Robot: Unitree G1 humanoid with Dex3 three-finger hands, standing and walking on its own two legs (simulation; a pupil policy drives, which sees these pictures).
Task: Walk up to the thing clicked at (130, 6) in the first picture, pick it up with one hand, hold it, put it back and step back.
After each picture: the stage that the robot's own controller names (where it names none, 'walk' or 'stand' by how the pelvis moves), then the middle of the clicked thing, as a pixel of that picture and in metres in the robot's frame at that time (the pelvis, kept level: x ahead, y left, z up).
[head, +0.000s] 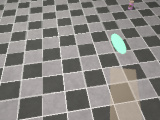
stand; (131, 4) +2.26 -0.73 -0.72
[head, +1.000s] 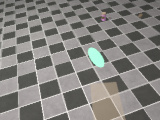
walk; (103, 16) +2.23 -0.19 -0.70
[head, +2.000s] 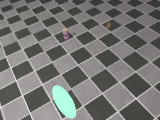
walk; (65, 33) +1.56 +0.31 -0.72
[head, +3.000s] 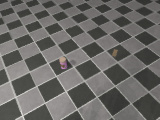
walk; (63, 63) +1.07 +0.27 -0.72
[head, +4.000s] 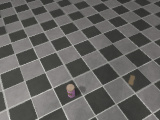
walk; (70, 90) +0.73 +0.16 -0.70
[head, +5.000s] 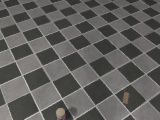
stand; (61, 115) +0.51 +0.15 -0.70
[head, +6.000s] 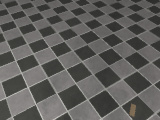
stand; out of the picture +0.46 +0.15 -0.72
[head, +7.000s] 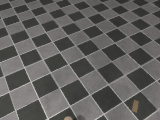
stand; out of the picture +0.47 +0.14 -0.72
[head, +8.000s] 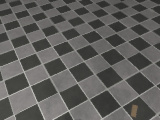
stand; out of the picture +0.46 +0.15 -0.73
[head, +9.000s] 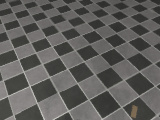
stand; out of the picture +0.46 +0.15 -0.73
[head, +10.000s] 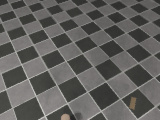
go down; out of the picture +0.46 +0.15 -0.72
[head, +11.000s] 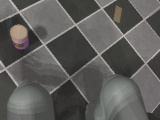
go down; (20, 37) +0.55 +0.21 -0.29
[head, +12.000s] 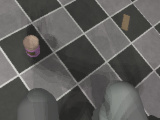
approach; (32, 46) +0.54 +0.19 -0.33
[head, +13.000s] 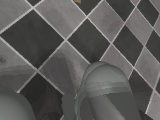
close in; out of the picture +0.54 +0.25 -0.24
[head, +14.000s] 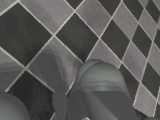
close; out of the picture +0.53 +0.26 -0.23
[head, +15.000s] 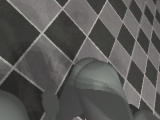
lift; out of the picture +0.52 +0.27 -0.23
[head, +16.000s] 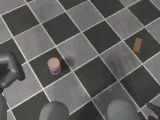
lift; (54, 66) +0.53 +0.16 -0.44
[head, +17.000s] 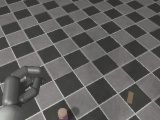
hold; (63, 115) +0.49 +0.14 -0.67
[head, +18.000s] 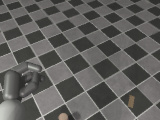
hold; out of the picture +0.48 +0.15 -0.68
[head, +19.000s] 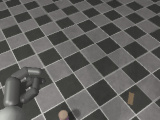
stand; (63, 117) +0.49 +0.15 -0.68
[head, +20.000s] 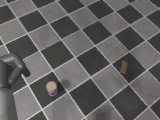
crouch; (52, 88) +0.51 +0.15 -0.58
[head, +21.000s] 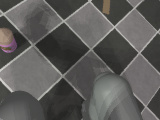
lower; (6, 41) +0.56 +0.20 -0.29
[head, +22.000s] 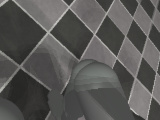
lower; out of the picture +0.53 +0.26 -0.24
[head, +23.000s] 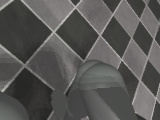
lower; out of the picture +0.53 +0.26 -0.24
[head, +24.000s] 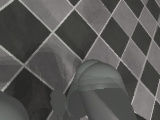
lower; out of the picture +0.53 +0.26 -0.24
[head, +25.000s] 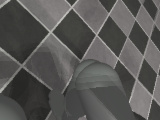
lower; out of the picture +0.53 +0.26 -0.25
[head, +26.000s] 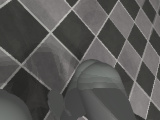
open; out of the picture +0.54 +0.27 -0.25
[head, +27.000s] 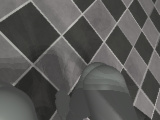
stand; out of the picture +0.61 +0.31 -0.28
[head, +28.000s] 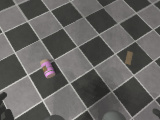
stand; (47, 68) +0.60 +0.20 -0.55
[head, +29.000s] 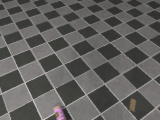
stand; (59, 114) +0.56 +0.18 -0.69
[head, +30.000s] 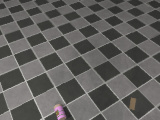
stand; (60, 112) +0.57 +0.18 -0.69
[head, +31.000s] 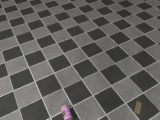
stand; (66, 113) +0.58 +0.17 -0.74
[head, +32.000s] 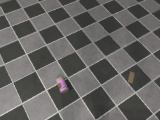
walk; (62, 85) +0.63 +0.12 -0.73
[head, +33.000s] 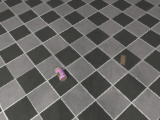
walk; (60, 74) +0.81 +0.22 -0.71
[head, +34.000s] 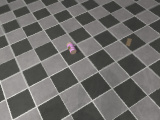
walk; (71, 48) +1.13 +0.19 -0.72
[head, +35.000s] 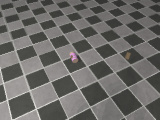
stand; (73, 57) +1.21 +0.12 -0.74
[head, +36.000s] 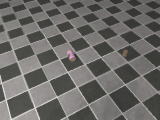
stand; (71, 55) +1.22 +0.14 -0.75
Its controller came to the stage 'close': yes
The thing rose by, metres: 0.01
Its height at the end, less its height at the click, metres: -0.02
